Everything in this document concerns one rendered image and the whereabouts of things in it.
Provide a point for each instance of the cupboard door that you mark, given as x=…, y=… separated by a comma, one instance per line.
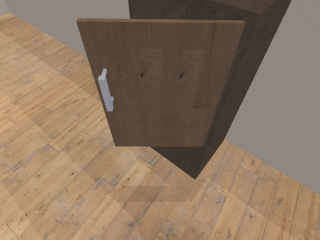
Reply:
x=166, y=76

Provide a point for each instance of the handle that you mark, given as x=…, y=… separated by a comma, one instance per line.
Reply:
x=108, y=99

